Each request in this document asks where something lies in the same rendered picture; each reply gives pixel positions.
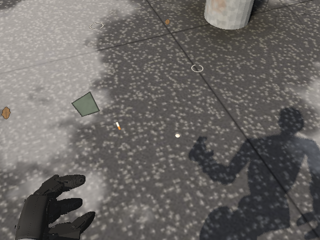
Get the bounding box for robot left hand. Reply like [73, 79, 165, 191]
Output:
[14, 174, 95, 240]

